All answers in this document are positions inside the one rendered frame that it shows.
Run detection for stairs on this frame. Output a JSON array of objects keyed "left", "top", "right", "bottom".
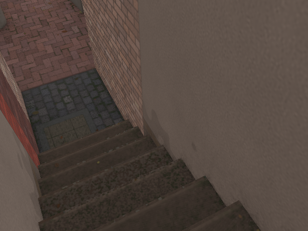
[{"left": 38, "top": 120, "right": 261, "bottom": 231}]

